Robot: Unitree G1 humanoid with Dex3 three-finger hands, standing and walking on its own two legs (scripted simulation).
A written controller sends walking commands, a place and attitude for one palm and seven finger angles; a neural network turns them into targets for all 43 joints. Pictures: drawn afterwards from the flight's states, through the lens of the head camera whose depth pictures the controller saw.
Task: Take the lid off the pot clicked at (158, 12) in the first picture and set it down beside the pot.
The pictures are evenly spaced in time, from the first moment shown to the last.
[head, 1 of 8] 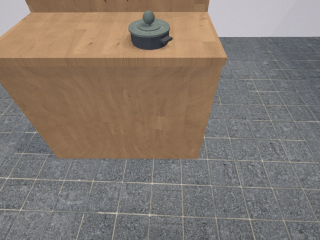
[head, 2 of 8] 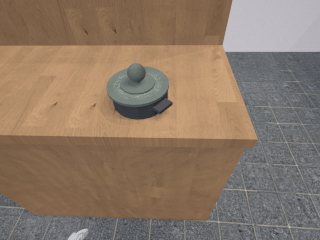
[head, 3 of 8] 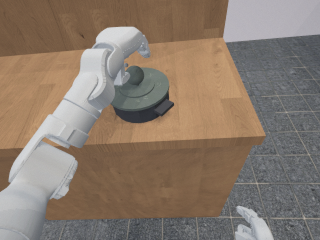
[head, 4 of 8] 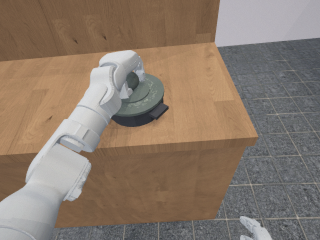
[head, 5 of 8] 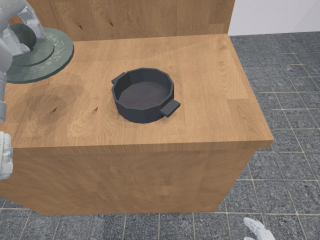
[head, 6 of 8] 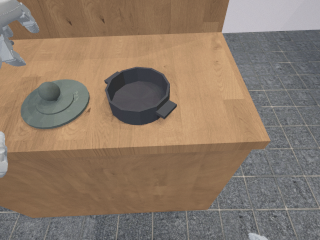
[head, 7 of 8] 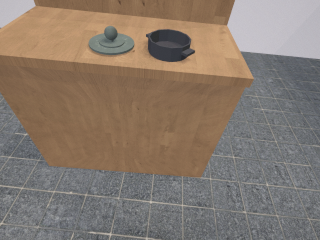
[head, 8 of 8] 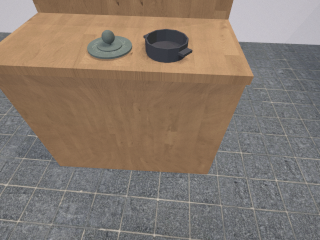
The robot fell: no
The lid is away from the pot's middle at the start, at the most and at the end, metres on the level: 0.00 0.25 0.23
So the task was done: yes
